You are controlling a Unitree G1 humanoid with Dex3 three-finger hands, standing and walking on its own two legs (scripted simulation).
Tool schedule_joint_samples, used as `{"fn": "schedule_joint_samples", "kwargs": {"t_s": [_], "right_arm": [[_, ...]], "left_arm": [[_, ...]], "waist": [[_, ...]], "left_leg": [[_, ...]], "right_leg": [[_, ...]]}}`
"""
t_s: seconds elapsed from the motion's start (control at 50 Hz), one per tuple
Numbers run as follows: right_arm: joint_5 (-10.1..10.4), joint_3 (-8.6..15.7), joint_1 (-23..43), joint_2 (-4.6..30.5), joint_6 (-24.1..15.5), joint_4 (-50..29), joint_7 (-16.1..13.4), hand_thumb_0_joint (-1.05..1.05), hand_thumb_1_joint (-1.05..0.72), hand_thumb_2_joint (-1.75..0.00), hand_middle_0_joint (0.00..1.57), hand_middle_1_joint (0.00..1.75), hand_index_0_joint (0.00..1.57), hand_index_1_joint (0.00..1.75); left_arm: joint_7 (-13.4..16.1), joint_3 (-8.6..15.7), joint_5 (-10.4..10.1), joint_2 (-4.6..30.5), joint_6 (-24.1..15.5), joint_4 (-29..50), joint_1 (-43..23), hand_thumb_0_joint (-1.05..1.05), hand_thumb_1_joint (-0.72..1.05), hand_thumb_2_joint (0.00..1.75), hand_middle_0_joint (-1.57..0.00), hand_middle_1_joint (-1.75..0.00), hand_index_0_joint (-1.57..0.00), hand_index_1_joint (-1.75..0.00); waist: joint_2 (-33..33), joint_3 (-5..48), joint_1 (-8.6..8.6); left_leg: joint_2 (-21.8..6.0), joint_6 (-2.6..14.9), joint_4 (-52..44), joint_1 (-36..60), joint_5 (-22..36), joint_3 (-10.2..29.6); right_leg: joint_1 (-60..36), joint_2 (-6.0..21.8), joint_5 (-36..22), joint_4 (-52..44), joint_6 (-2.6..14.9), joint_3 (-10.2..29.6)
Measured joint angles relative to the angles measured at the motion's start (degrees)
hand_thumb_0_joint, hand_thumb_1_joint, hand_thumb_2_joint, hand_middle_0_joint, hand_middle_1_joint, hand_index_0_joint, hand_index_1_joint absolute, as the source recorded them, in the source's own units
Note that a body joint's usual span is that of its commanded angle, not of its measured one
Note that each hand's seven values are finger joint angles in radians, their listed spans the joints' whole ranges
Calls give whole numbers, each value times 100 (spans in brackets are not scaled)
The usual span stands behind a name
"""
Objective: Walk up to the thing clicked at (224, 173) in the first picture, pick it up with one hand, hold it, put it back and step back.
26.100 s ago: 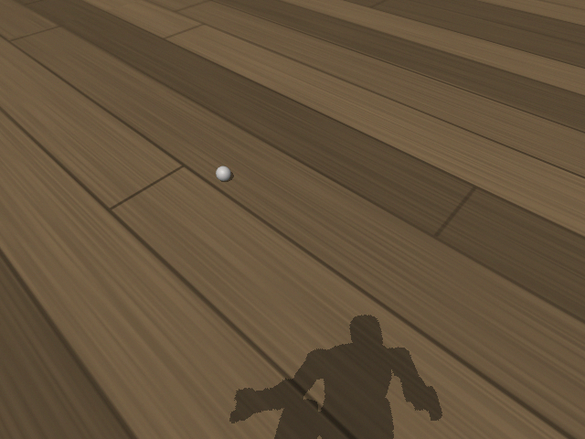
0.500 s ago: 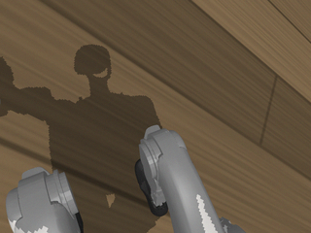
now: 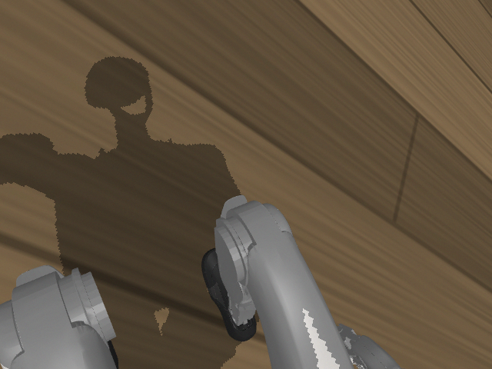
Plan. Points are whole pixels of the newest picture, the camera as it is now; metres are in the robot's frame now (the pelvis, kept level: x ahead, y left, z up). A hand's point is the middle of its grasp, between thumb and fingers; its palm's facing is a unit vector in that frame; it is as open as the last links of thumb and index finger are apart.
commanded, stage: rest palm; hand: left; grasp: from above
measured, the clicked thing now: out of the picture +0.49 +0.30 -0.27
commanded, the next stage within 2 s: close in 0.34 s
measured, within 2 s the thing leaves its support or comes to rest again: neither
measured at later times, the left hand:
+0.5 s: hand out of the picture +0.47 +0.30 -0.25, palm faces -0.46 -0.15 -0.87, open 13.1 cm
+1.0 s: hand out of the picture +0.47 +0.30 -0.26, palm faces -0.45 -0.14 -0.88, open 11.3 cm
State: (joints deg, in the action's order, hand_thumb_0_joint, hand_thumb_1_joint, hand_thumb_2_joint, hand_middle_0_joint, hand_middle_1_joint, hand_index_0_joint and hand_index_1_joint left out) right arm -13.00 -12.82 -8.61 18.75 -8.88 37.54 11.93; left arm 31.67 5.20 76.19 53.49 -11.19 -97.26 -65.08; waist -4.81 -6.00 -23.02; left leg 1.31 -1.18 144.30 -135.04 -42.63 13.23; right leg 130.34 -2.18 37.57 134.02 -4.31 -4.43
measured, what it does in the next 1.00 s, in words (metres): stands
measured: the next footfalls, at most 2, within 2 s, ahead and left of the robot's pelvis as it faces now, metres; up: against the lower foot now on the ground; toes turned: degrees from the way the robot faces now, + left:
none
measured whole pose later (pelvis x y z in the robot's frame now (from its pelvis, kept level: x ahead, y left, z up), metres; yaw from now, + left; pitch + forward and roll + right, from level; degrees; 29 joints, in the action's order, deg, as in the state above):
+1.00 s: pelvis -0.01 +0.00 +0.00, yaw -2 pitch +30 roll -15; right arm -14.2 -17.2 -8.3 20.7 -12.3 35.2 13.9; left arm 33.7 6.8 75.0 59.8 -10.2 -100.9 -66.6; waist -7.2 -11.0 -25.4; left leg 0.9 -0.8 145.5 -134.6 -42.2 15.1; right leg 129.2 -2.7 36.1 133.3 -4.7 -6.1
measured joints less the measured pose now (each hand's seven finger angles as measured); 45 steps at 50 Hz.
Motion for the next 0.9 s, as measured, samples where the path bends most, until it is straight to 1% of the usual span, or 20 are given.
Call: {"fn": "schedule_joint_samples", "kwargs": {"t_s": [0.04,0.08,0.14,0.18,0.24,0.28,0.36,0.48,0.58,0.68,0.72,0.8,0.9], "right_arm": [[1,-17,20,8,-34,-1,32,0,-90,-89,21,30,20,30],[4,-28,28,14,-65,-16,51,0,-90,-89,21,30,20,30],[-2,-62,33,26,-91,-37,73,0,-90,-90,20,30,20,30],[3,-89,26,33,-106,-43,83,0,-90,-90,20,30,20,30],[1,-118,2,43,-118,-47,92,0,-90,-90,21,30,20,30],[1,-136,-28,52,-112,-64,93,0,-91,-90,21,30,20,30],[-14,-198,-75,74,-101,-72,104,0,-91,-90,21,30,20,30],[-70,-297,-89,75,-109,-70,130,0,-91,-90,21,30,20,30],[-117,-353,-72,59,-127,-71,158,0,-90,-90,21,30,20,30],[-142,-392,-3,65,-188,-119,181,0,-90,-90,21,30,20,30],[-130,-406,19,79,-217,-155,182,0,-90,-90,21,30,20,30],[-133,-424,50,106,-281,-191,204,0,-90,-90,21,30,20,30],[-130,-451,65,153,-327,-224,213,0,-90,-90,20,30,20,30]], "left_arm": [[28,-27,0,5,29,-71,-36,0,-37,99,-14,-108,-17,-106],[44,23,1,27,61,-115,-55,0,-38,99,-14,-108,-16,-106],[73,8,-36,62,126,-159,-84,0,-39,100,-13,-109,-16,-107],[91,45,-64,86,149,-185,-91,0,-39,101,-13,-109,-15,-108],[83,118,-86,152,160,-277,-100,0,-40,101,-13,-110,-15,-108],[45,112,-98,193,171,-276,-91,0,-41,101,-12,-110,-14,-109],[9,150,-100,289,107,-272,-91,0,-42,102,-11,-111,-14,-109],[-36,100,-66,409,-20,-229,-87,0,-42,103,-12,-112,-14,-111],[70,1,5,435,-75,-276,-111,0,-36,99,-14,-113,-17,-110],[193,-16,50,465,-48,-408,-145,0,-30,94,-17,-112,-21,-108],[217,35,61,481,-26,-406,-138,0,-27,92,-18,-111,-23,-107],[294,48,23,497,35,-458,-172,0,-23,88,-21,-109,-26,-105],[282,128,-42,566,85,-464,-166,0,-18,83,-24,-107,-30,-102]], "waist": [[-10,-4,-19],[-13,-21,-39],[-24,-69,-64],[-28,-88,-80],[-26,-113,-111],[-32,-146,-124],[-62,-208,-134],[-130,-291,-149],[-164,-271,-164],[-166,-299,-210],[-170,-326,-220],[-199,-381,-233],[-224,-448,-251]], "left_leg": [[-2,8,5,-2,2,-1],[-4,15,15,-6,5,6],[-10,32,25,3,11,12],[-14,41,28,-1,19,15],[-15,56,36,-17,31,22],[-13,64,41,-20,41,25],[-13,65,54,-18,48,39],[-10,57,94,8,30,87],[-16,37,118,20,-1,131],[-20,42,134,32,-11,159],[-30,49,136,29,-6,163],[-44,48,130,36,9,157],[-43,44,126,43,30,170]], "right_leg": [[-1,-2,-4,0,6,-1],[-6,-5,-8,-2,3,-8],[-26,-14,-21,-12,-16,-14],[-29,-18,-32,-19,-12,-19],[-28,-21,-44,-28,-5,-29],[-36,-20,-51,-32,-3,-34],[-45,-22,-62,-33,25,-50],[-84,-28,-63,-24,-1,-86],[-90,-36,-61,-22,11,-122],[-111,-43,-63,-32,-17,-144],[-108,-53,-78,-41,-21,-148],[-105,-61,-106,-46,-9,-145],[-113,-62,-128,-56,-50,-153]]}}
